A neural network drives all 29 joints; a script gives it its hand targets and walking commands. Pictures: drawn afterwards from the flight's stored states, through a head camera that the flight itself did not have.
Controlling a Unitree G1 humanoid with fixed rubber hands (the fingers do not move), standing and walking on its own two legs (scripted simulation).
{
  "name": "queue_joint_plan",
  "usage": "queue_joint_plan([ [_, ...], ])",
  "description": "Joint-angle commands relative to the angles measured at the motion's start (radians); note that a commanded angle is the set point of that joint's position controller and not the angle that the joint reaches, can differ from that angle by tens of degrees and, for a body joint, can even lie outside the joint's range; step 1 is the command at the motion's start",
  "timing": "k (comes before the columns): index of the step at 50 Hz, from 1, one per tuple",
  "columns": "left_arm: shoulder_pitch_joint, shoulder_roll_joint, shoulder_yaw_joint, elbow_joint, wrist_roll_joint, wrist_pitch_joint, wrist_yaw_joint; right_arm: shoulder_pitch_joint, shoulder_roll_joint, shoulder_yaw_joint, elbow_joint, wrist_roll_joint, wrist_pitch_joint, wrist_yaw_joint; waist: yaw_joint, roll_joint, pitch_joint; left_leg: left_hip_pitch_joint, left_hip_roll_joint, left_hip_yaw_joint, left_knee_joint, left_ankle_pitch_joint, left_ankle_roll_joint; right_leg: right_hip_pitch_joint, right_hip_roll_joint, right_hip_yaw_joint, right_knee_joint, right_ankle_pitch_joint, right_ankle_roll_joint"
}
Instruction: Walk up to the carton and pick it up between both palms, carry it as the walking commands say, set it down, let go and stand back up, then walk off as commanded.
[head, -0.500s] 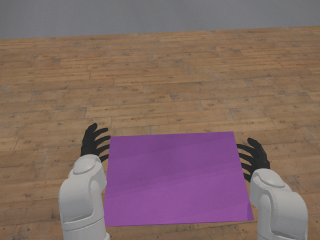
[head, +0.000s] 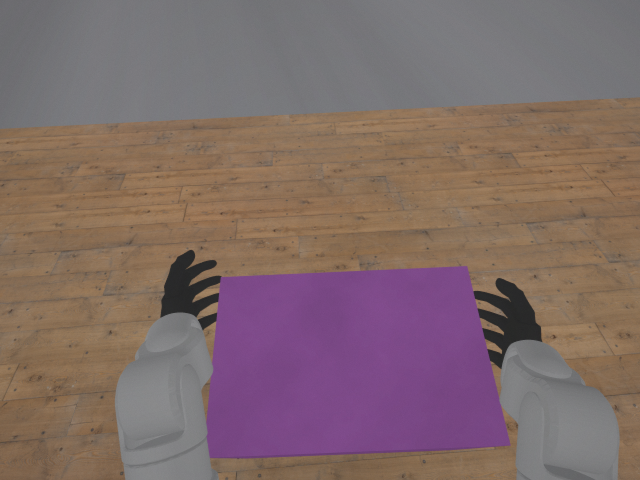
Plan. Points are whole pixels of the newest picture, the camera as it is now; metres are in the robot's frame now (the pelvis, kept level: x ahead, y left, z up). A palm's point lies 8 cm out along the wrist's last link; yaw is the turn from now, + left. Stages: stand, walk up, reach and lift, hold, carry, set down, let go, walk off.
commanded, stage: carry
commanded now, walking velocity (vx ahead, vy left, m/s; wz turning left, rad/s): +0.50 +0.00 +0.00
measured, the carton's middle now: (346, 371) +0.25 +0.01 +0.00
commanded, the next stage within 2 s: none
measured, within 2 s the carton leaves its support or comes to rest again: neither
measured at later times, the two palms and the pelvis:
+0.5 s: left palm (228, 157) +0.55 +0.20 +0.10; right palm (453, 169) +0.55 -0.15 +0.09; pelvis +0.30 +0.01 -0.01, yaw +2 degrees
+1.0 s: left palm (248, 93) +0.73 +0.20 +0.11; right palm (437, 103) +0.73 -0.15 +0.10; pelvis +0.48 +0.01 +0.00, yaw +2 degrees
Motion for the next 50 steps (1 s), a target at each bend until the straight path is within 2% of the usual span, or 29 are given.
queue_joint_plan([
  [1, -0.268, -0.893, -0.815, -0.047, -0.387, 0.062, -0.269, -0.506, 0.822, 0.692, -0.134, 0.414, -0.064, 0.197, -0.069, 0.154, -0.197, 0.683, 0.311, -0.294, -0.13, 0.8, 0.141, -0.513, -0.011, 0.022, 0.036, -0.081, -0.027],
  [7, -0.3, -0.924, -0.849, -0.111, -0.407, 0.045, -0.263, -0.504, 0.839, 0.703, -0.181, 0.429, -0.086, 0.204, -0.052, 0.259, -0.183, 0.431, 0.208, -0.024, -0.129, 0.711, 0.085, -0.148, 0.08, -0.129, -0.403, 0.227, -0.029],
  [9, -0.251, -0.923, -0.835, -0.098, -0.41, 0.046, -0.263, -0.524, 0.825, 0.718, -0.223, 0.437, -0.085, 0.197, -0.024, 0.166, -0.283, 0.323, 0.142, 0.091, 0.081, 0.841, 0.017, 0.202, 0.102, -0.155, -0.545, 0.394, -0.036],
  [10, -0.256, -0.923, -0.839, -0.11, -0.413, 0.046, -0.258, -0.524, 0.813, 0.7, -0.205, 0.426, -0.084, 0.191, 0.004, 0.123, -0.396, 0.141, 0.111, 0.102, 0.274, 0.762, -0.019, 0.485, 0.013, -0.058, -0.525, 0.413, -0.068],
  [11, -0.232, -0.892, -0.821, -0.102, -0.41, 0.047, -0.264, -0.521, 0.808, 0.722, -0.227, 0.422, -0.075, 0.189, 0.017, -0.15, -0.412, -0.132, 0.02, 0.099, 0.491, 0.353, -0.04, 0.648, -0.23, 0.265, -0.551, 0.527, -0.153],
  [12, -0.223, -0.89, -0.823, -0.089, -0.408, 0.047, -0.266, -0.551, 0.795, 0.753, -0.263, 0.426, -0.069, 0.191, 0.018, -0.353, -0.36, -0.418, -0.091, 0.03, 0.666, -0.209, -0.032, 0.78, -0.362, 0.498, -0.548, 0.815, -0.281],
  [13, -0.213, -0.893, -0.811, -0.081, -0.413, 0.054, -0.273, -0.537, 0.819, 0.755, -0.226, 0.423, -0.067, 0.188, 0.012, -0.247, -0.357, -0.441, -0.025, -0.056, 0.726, -0.208, -0.022, 0.74, -0.357, 0.458, -0.518, 0.875, -0.289],
  [15, -0.243, -0.901, -0.798, -0.068, -0.397, 0.055, -0.277, -0.522, 0.837, 0.748, -0.176, 0.422, -0.066, 0.192, 0.003, -0.082, -0.252, -0.459, 0.034, -0.062, 0.576, -0.13, -0.026, 0.639, -0.293, 0.337, -0.58, 0.686, -0.216],
  [17, -0.221, -0.888, -0.785, -0.036, -0.383, 0.06, -0.283, -0.529, 0.821, 0.749, -0.182, 0.41, -0.063, 0.194, -0.002, -0.158, -0.165, -0.388, 0.044, -0.017, 0.38, -0.101, -0.05, 0.531, -0.249, 0.23, -0.65, 0.549, -0.187],
  [19, -0.204, -0.864, -0.763, -0.003, -0.375, 0.07, -0.284, -0.523, 0.819, 0.736, -0.154, 0.397, -0.053, 0.188, 0.003, -0.178, -0.113, -0.3, 0.023, 0.037, 0.216, -0.062, -0.055, 0.459, -0.232, 0.135, -0.651, 0.649, -0.179],
  [22, -0.219, -0.865, -0.766, -0.014, -0.368, 0.069, -0.283, -0.54, 0.813, 0.727, -0.165, 0.397, -0.05, 0.184, 0.0, -0.224, -0.084, -0.105, -0.048, 0.132, -0.034, 0.118, -0.044, 0.382, -0.164, -0.002, -0.565, 0.855, -0.117],
  [24, -0.256, -0.864, -0.776, -0.038, -0.372, 0.071, -0.277, -0.553, 0.833, 0.725, -0.166, 0.411, -0.05, 0.185, -0.042, -0.153, -0.222, 0.239, -0.046, 0.132, -0.137, 0.357, -0.029, 0.295, -0.104, -0.099, -0.312, 0.899, -0.039],
  [25, -0.297, -0.861, -0.796, -0.077, -0.383, 0.072, -0.272, -0.523, 0.819, 0.698, -0.153, 0.402, -0.052, 0.183, -0.064, 0.017, -0.3, 0.479, 0.105, -0.031, -0.082, 0.754, 0.023, 0.08, -0.052, -0.102, -0.106, 0.686, 0.003],
  [26, -0.297, -0.87, -0.81, -0.089, -0.388, 0.077, -0.269, -0.481, 0.808, 0.683, -0.119, 0.398, -0.055, 0.184, -0.068, 0.311, -0.354, 0.704, 0.313, -0.3, -0.007, 1.265, 0.149, -0.224, 0.037, -0.078, 0.087, 0.144, 0.015],
  [27, -0.316, -0.885, -0.822, -0.118, -0.403, 0.066, -0.271, -0.494, 0.843, 0.689, -0.127, 0.415, -0.06, 0.19, -0.061, 0.295, -0.339, 0.734, 0.359, -0.307, 0.018, 1.526, 0.198, -0.317, 0.047, 0.017, 0.15, -0.107, 0.002],
  [28, -0.269, -0.91, -0.817, -0.086, -0.394, 0.066, -0.269, -0.507, 0.836, 0.701, -0.166, 0.419, -0.063, 0.192, -0.062, 0.224, -0.307, 0.73, 0.358, -0.28, 0.015, 1.532, 0.173, -0.372, 0.028, 0.031, 0.131, -0.136, -0.008],
  [29, -0.268, -0.92, -0.822, -0.099, -0.396, 0.062, -0.27, -0.523, 0.841, 0.7, -0.188, 0.421, -0.067, 0.197, -0.061, 0.159, -0.266, 0.691, 0.334, -0.254, -0.011, 1.459, 0.142, -0.365, 0.019, 0.035, 0.011, -0.126, -0.011],
  [31, -0.29, -0.939, -0.84, -0.122, -0.4, 0.055, -0.264, -0.515, 0.852, 0.681, -0.173, 0.427, -0.073, 0.207, -0.061, 0.246, -0.222, 0.621, 0.274, -0.162, -0.06, 1.324, 0.112, -0.304, 0.033, -0.025, -0.179, -0.067, -0.002],
  [35, -0.286, -0.932, -0.827, -0.135, -0.401, 0.046, -0.266, -0.543, 0.851, 0.708, -0.208, 0.427, -0.087, 0.202, -0.036, 0.192, -0.263, 0.411, 0.168, 0.029, -0.006, 0.972, 0.047, 0.075, 0.07, -0.108, -0.594, 0.397, 0.001],
  [36, -0.281, -0.939, -0.827, -0.14, -0.407, 0.043, -0.267, -0.535, 0.862, 0.71, -0.212, 0.428, -0.09, 0.199, -0.033, 0.169, -0.304, 0.339, 0.139, 0.033, 0.011, 0.865, 0.012, 0.204, 0.033, -0.089, -0.604, 0.534, -0.008],
  [38, -0.25, -0.919, -0.821, -0.144, -0.407, 0.043, -0.267, -0.507, 0.842, 0.72, -0.227, 0.425, -0.081, 0.19, -0.025, -0.058, -0.389, 0.07, 0.056, 0.056, 0.188, 0.526, -0.049, 0.505, -0.154, 0.095, -0.433, 1.326, -0.073],
  [39, -0.219, -0.906, -0.809, -0.103, -0.396, 0.05, -0.27, -0.51, 0.834, 0.729, -0.227, 0.424, -0.07, 0.186, -0.018, -0.222, -0.367, -0.13, -0.012, 0.034, 0.217, -0.022, -0.057, 0.65, -0.251, 0.176, -0.391, 1.653, -0.13],
  [40, -0.214, -0.888, -0.806, -0.106, -0.393, 0.059, -0.274, -0.493, 0.817, 0.727, -0.209, 0.409, -0.061, 0.183, -0.014, -0.257, -0.301, -0.24, -0.04, 0.019, 0.219, -0.246, -0.049, 0.698, -0.285, 0.203, -0.399, 1.74, -0.165],
  [41, -0.184, -0.877, -0.781, -0.075, -0.384, 0.068, -0.274, -0.493, 0.798, 0.728, -0.2, 0.407, -0.053, 0.18, -0.014, -0.208, -0.267, -0.252, -0.043, 0.007, 0.136, -0.248, -0.041, 0.681, -0.276, 0.189, -0.409, 1.634, -0.179],
  [44, -0.213, -0.882, -0.773, -0.069, -0.373, 0.068, -0.279, -0.522, 0.83, 0.739, -0.191, 0.418, -0.053, 0.187, -0.042, -0.154, -0.249, 0.047, 0.0, 0.04, -0.153, 0.133, -0.039, 0.449, -0.16, 0.041, -0.406, 1.14, -0.088],
  [47, -0.204, -0.864, -0.764, -0.047, -0.365, 0.08, -0.274, -0.5, 0.793, 0.7, -0.163, 0.398, -0.046, 0.182, -0.033, 0.069, -0.312, 0.342, 0.136, -0.036, 0.017, 1.024, 0.016, 0.194, -0.065, -0.008, -0.338, 0.759, -0.031],
  [48, -0.211, -0.866, -0.76, -0.054, -0.367, 0.08, -0.271, -0.497, 0.804, 0.704, -0.157, 0.408, -0.044, 0.181, -0.039, 0.13, -0.325, 0.422, 0.168, -0.043, 0.086, 1.217, 0.03, 0.118, -0.038, -0.037, -0.338, 0.676, -0.022],
  [49, -0.232, -0.878, -0.774, -0.078, -0.378, 0.075, -0.271, -0.504, 0.818, 0.705, -0.165, 0.418, -0.049, 0.186, -0.039, 0.171, -0.29, 0.443, 0.168, -0.024, 0.093, 1.308, 0.036, 0.068, 0.006, -0.075, -0.403, 0.521, -0.014],
  [50, -0.247, -0.887, -0.784, -0.083, -0.386, 0.071, -0.271, -0.485, 0.828, 0.703, -0.154, 0.415, -0.05, 0.183, -0.043, 0.135, -0.275, 0.45, 0.158, 0.0, 0.116, 1.32, 0.029, 0.065, 0.037, -0.098, -0.467, 0.518, -0.013],
])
